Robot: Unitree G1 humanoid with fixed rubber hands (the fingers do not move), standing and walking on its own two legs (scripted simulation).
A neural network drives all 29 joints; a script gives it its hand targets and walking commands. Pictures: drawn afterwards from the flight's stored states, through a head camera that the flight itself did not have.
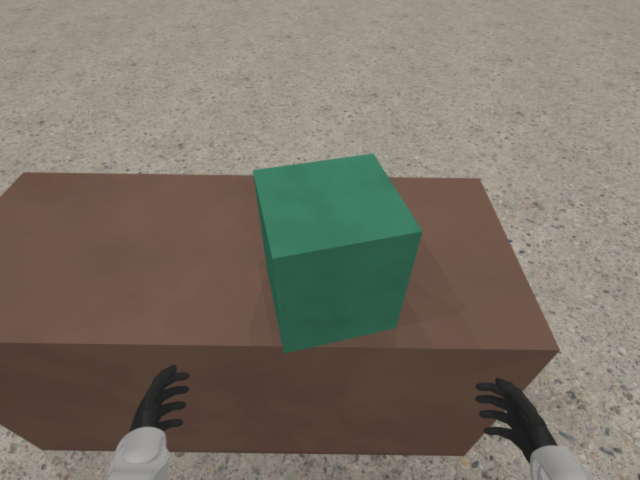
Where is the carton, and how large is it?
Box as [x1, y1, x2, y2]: [253, 154, 422, 353]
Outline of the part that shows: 373,154 253,170 267,271 284,353 385,330 396,326 422,231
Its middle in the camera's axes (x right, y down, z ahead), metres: +0.01 +0.03 +0.67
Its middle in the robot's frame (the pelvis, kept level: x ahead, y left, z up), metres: +0.47 +0.01 -0.02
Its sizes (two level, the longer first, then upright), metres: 0.210 0.200 0.250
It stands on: a pedestal, 0.63 m high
